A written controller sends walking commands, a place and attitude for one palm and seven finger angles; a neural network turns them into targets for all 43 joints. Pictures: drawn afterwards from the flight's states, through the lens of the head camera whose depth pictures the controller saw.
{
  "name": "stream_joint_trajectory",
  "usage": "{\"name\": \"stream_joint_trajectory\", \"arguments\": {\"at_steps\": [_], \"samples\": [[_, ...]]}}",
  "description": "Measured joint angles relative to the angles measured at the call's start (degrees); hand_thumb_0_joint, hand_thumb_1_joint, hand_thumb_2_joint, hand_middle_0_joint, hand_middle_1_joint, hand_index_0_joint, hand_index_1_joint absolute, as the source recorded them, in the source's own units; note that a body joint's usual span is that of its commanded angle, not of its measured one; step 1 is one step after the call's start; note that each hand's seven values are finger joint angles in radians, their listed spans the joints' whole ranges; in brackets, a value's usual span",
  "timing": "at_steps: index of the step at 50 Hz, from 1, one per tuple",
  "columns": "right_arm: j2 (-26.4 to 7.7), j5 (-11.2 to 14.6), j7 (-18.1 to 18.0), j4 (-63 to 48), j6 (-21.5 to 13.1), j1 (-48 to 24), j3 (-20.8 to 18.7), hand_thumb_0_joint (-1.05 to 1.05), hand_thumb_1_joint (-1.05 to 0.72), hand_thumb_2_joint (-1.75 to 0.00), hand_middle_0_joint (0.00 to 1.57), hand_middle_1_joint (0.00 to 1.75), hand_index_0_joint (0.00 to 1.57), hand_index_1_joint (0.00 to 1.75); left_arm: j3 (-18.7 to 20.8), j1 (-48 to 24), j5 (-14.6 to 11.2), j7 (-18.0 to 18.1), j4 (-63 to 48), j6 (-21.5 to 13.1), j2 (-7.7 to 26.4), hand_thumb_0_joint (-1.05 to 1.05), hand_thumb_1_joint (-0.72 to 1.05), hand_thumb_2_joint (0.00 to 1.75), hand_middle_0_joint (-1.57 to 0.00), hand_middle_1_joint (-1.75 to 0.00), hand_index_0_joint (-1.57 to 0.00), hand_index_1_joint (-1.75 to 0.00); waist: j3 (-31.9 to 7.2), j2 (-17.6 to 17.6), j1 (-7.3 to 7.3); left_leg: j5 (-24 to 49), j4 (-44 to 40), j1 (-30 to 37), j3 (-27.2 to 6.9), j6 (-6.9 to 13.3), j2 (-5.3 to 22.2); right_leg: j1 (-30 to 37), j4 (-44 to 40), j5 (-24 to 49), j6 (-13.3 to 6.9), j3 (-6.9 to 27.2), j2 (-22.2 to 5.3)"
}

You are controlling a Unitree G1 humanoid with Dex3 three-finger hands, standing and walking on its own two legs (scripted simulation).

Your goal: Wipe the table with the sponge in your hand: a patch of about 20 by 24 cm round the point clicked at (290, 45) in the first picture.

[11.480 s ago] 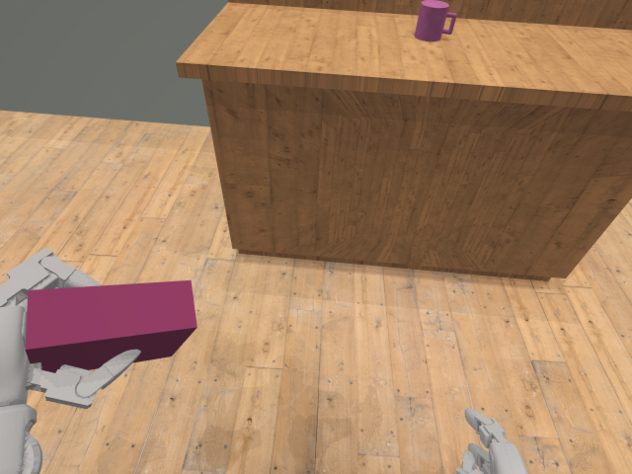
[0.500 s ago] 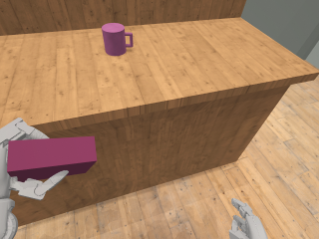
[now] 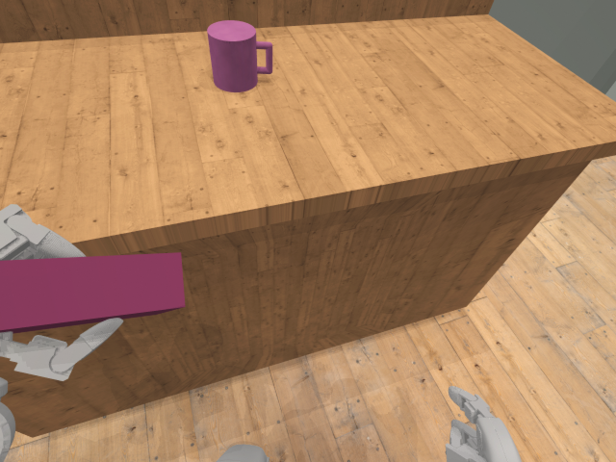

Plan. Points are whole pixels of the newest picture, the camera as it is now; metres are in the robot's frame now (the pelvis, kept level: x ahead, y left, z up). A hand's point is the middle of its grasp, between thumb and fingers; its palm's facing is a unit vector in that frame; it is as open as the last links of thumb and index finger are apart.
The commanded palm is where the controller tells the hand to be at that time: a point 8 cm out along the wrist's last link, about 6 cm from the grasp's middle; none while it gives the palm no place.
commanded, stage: shuffle to correct the standing spot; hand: left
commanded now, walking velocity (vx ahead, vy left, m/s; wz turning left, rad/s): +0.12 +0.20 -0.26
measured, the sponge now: (119, 291) +0.23 +0.21 +0.16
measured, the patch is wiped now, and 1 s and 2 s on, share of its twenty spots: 0.00 0.00 0.00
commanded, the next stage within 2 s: come to a stop and stand still in 1.50 s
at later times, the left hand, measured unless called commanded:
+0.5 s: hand (27, 226) +0.27 +0.31 +0.19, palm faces +0.35 -0.79 -0.50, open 9.3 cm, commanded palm +0.22 +0.34 +0.20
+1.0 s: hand out of the picture +0.28 +0.41 +0.19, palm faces +0.39 -0.85 -0.36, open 9.3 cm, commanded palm +0.22 +0.45 +0.20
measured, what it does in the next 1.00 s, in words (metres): steps to the left: left foot, then right foot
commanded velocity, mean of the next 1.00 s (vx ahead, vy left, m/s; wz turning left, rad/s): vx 0.07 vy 0.19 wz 0.00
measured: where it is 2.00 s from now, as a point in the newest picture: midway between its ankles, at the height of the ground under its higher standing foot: outside the picture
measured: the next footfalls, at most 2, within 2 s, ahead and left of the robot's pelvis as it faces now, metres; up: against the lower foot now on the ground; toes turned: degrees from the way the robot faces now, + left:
left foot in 0.04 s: +0.07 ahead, +0.14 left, +0.00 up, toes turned -2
right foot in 0.22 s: +0.07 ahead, -0.06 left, +0.00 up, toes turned -8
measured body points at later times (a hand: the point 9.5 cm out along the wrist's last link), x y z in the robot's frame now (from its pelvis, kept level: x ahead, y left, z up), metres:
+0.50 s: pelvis +0.05 +0.07 +0.02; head +0.08 +0.06 +0.47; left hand +0.25 +0.35 +0.21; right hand +0.18 -0.20 -0.08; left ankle +0.11 +0.22 -0.70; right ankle +0.03 -0.06 -0.71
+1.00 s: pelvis +0.05 +0.18 +0.00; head +0.07 +0.19 +0.45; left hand +0.25 +0.46 +0.21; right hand +0.21 -0.05 -0.08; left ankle +0.10 +0.28 -0.71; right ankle +0.02 +0.04 -0.69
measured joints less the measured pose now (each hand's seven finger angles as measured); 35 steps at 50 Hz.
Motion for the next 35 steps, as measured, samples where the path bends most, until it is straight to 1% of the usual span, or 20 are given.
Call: {"name": "stream_joint_trajectory", "arguments": {"at_steps": [1,2,4,6,7,9,11,12,14,16,18,20,22,25,27,29,30,32,34,35], "samples": [[-0.18,0.16,-0.21,-0.33,-0.06,0.02,0.09,0.01,-0.9,-0.9,0.2,0.3,0.2,0.3,0.25,0.09,0.06,0.01,-0.72,0.02,-0.31,-0.01,-0.43,1.03,-0.83,-1.36,-0.83,-1.36,-0.04,-0.15,0.06,3.09,-6.31,1.29,-0.89,-0.4,1.1,-0.69,1.66,-0.91,0.08,0.68,-0.29],[-0.46,0.24,-0.67,-0.9,-0.6,0.1,-0.11,0.01,-0.9,-0.9,0.2,0.3,0.21,0.3,0.43,-0.25,0.0,-0.06,-1.3,0.05,-0.5,-0.01,-0.43,1.03,-0.83,-1.36,-0.83,-1.36,0.16,0.2,0.06,6.11,-9.94,2.12,-0.83,-0.67,1.81,-1.76,4.61,-3.33,-0.62,1.28,-0.36],[1.01,0.21,-1.65,-0.28,-1.93,-0.58,-0.78,0.01,-0.9,-0.9,0.2,0.3,0.21,0.3,1.21,-1.9,0.43,-0.08,0.01,-0.32,0.01,-0.01,-0.43,1.03,-0.83,-1.36,-0.83,-1.36,1.33,-0.92,0.68,5.98,-8.04,2.56,1.69,-0.87,0.75,-4.84,15.19,-8.2,-1.66,3.34,-0.11],[3.04,0.02,-1.93,0.45,-2.85,-0.45,-0.51,0.01,-0.9,-0.9,0.2,0.3,0.2,0.3,1.83,-2.92,0.67,-0.03,2.77,0.01,0.62,-0.01,-0.43,1.03,-0.83,-1.36,-0.83,-1.36,1.09,-1.67,0.32,5.52,-9.48,3.92,3.23,-0.4,-0.15,-7.33,22.94,-9.23,-2.03,2.55,0.59],[3.82,0.03,-1.96,0.75,-3.33,-0.16,-0.03,0.01,-0.9,-0.9,0.2,0.3,0.2,0.3,1.99,-3.22,0.73,0.02,3.8,0.44,0.74,-0.01,-0.43,1.03,-0.83,-1.36,-0.83,-1.36,0.84,-1.74,0.05,5.93,-10.99,4.78,3.68,-0.22,-0.4,-7.63,23.4,-9.13,-2.07,1.35,0.82],[4.59,0.12,-1.72,0.91,-4.19,0.75,1.14,0.01,-0.9,-0.9,0.2,0.3,0.2,0.3,1.84,-3.32,0.75,0.24,4.74,1.32,0.53,-0.01,-0.43,1.03,-0.83,-1.37,-0.83,-1.36,0.28,-1.0,-0.67,7.11,-13.79,6.15,3.96,-0.27,-0.39,-5.74,16.6,-7.62,-2.25,-1.93,1.32],[4.46,0.16,-1.25,0.24,-4.84,2.06,2.19,0.01,-0.9,-0.9,0.2,0.3,0.2,0.3,1.35,-2.58,0.83,0.46,4.04,1.82,0.66,-0.01,-0.43,1.03,-0.83,-1.37,-0.83,-1.36,-0.58,-0.02,-1.47,7.06,-14.06,6.04,3.97,-0.45,-0.44,-1.09,2.71,-1.4,-2.66,-4.62,1.71],[3.98,0.11,-1.04,0.14,-4.85,2.24,2.44,0.01,-0.9,-0.9,0.2,0.3,0.2,0.3,0.92,-2.24,1.02,0.51,3.68,1.56,0.58,-0.01,-0.43,1.03,-0.83,-1.37,-0.83,-1.36,-0.7,0.91,-2.01,6.33,-11.92,5.0,3.82,-0.19,-0.23,-0.32,0.36,0.17,-3.72,-5.23,1.95],[2.77,-0.13,-0.76,1.26,-4.05,1.93,2.16,0.01,-0.9,-0.9,0.2,0.3,0.21,0.3,-0.58,-1.68,0.8,0.22,3.66,1.06,0.11,-0.01,-0.43,1.03,-0.83,-1.37,-0.83,-1.36,-0.4,2.63,-3.32,4.14,-2.0,1.24,2.45,-0.87,-0.52,0.46,-0.2,0.0,-5.18,-6.43,1.96],[1.66,-0.08,-0.53,2.44,-2.92,1.79,1.53,0.01,-0.9,-0.9,0.2,0.3,0.21,0.3,-1.28,0.19,0.31,-0.14,3.49,0.65,-0.3,-0.01,-0.43,1.03,-0.83,-1.37,-0.83,-1.36,-0.41,2.85,-3.48,4.6,7.13,-2.38,2.06,-1.82,-0.84,1.6,-2.33,0.41,-5.19,-6.07,1.41],[0.7,-0.08,-0.72,2.94,-2.02,1.82,0.87,0.01,-0.9,-0.9,0.2,0.3,0.21,0.3,-0.74,2.93,0.32,-0.1,3.46,-0.01,0.08,-0.01,-0.43,1.04,-0.83,-1.37,-0.83,-1.36,-0.47,2.46,-3.43,5.51,10.11,-4.69,2.12,-2.33,0.04,2.61,-5.01,1.69,-4.56,-5.16,0.72],[-0.01,-0.01,-1.2,2.86,-1.59,2.1,0.11,0.01,-0.9,-0.9,0.2,0.3,0.21,0.3,0.3,5.02,0.53,0.22,3.76,-0.39,0.94,-0.01,-0.43,1.04,-0.83,-1.37,-0.83,-1.36,-0.31,1.6,-3.17,7.18,6.07,-5.07,2.39,-2.35,1.55,3.34,-6.86,2.64,-3.77,-4.31,-0.28],[-0.69,0.05,-1.84,2.65,-1.9,2.37,-0.71,0.01,-0.9,-0.9,0.2,0.3,0.2,0.3,1.1,5.65,0.68,0.72,3.86,-0.14,1.47,-0.01,-0.43,1.04,-0.83,-1.37,-0.83,-1.36,0.37,0.54,-2.58,8.83,-2.7,-3.18,3.28,-2.06,2.89,3.91,-7.36,2.75,-2.84,-3.51,-1.51],[-2.07,0.01,-2.78,2.28,-2.94,2.45,-1.99,0.01,-0.9,-0.9,0.2,0.3,0.2,0.3,0.97,4.57,0.86,1.36,3.2,0.76,1.01,-0.01,-0.43,1.04,-0.83,-1.37,-0.83,-1.36,1.47,-0.15,-2.01,14.24,-16.49,2.03,5.19,-1.74,3.32,4.37,-5.48,1.25,-1.08,-3.0,-3.4],[-3.25,0.12,-3.34,1.57,-3.51,2.25,-2.86,0.01,-0.9,-0.9,0.2,0.3,0.2,0.3,0.46,3.66,0.34,1.18,1.83,0.94,0.52,-0.01,-0.43,1.04,-0.83,-1.37,-0.83,-1.36,1.46,0.87,-1.94,17.79,-22.24,5.23,5.76,-1.65,3.44,3.74,-2.42,-0.7,0.25,-3.15,-3.74],[-2.24,0.49,-3.74,1.69,-3.62,0.52,-3.49,0.01,-0.9,-0.9,0.2,0.3,0.2,0.3,0.44,1.94,-0.3,0.99,1.09,0.53,1.12,-0.01,-0.43,1.04,-0.83,-1.36,-0.83,-1.36,2.06,-0.83,-1.68,15.35,-19.65,4.61,6.79,-1.82,2.04,2.15,1.96,-2.38,0.25,-1.6,-5.06],[-1.46,0.63,-3.71,1.33,-3.69,-0.13,-3.46,0.01,-0.9,-0.9,0.19,0.3,0.2,0.3,0.44,1.26,-0.48,0.83,1.05,0.46,1.43,-0.01,-0.43,1.04,-0.83,-1.36,-0.83,-1.36,1.97,-1.39,-1.57,14.29,-18.43,4.12,7.17,-1.47,1.64,1.18,4.3,-4.43,-0.1,-1.03,-4.81],[0.09,0.63,-3.43,0.46,-4.35,-1.12,-2.79,0.01,-0.9,-0.9,0.19,0.3,0.2,0.29,0.66,0.31,-0.18,0.68,1.11,0.67,1.96,-0.01,-0.43,1.04,-0.83,-1.36,-0.83,-1.36,1.54,-1.52,-1.48,13.26,-17.04,3.37,7.47,-0.75,1.46,0.05,6.77,-7.29,-0.85,-1.69,-3.44],[1.45,0.78,-2.99,-0.5,-5.1,-1.75,-1.56,0.01,-0.9,-0.9,0.19,0.3,0.2,0.29,1.16,0.02,0.04,0.89,1.27,0.93,2.3,-0.01,-0.43,1.04,-0.83,-1.36,-0.83,-1.36,0.92,-1.22,-1.53,12.88,-16.01,2.62,7.69,-0.38,1.36,0.81,3.88,-5.68,-1.34,-3.57,-2.08],[1.68,0.81,-2.75,-0.84,-5.37,-1.95,-1.0,0.01,-0.9,-0.9,0.19,0.3,0.2,0.29,0.99,-0.32,0.15,0.9,1.58,1.04,1.8,-0.01,-0.43,1.04,-0.83,-1.37,-0.83,-1.36,0.89,-0.17,-1.72,12.63,-15.27,2.29,7.29,-0.26,1.58,1.45,2.27,-2.9,-1.99,-4.01,-1.4]]}}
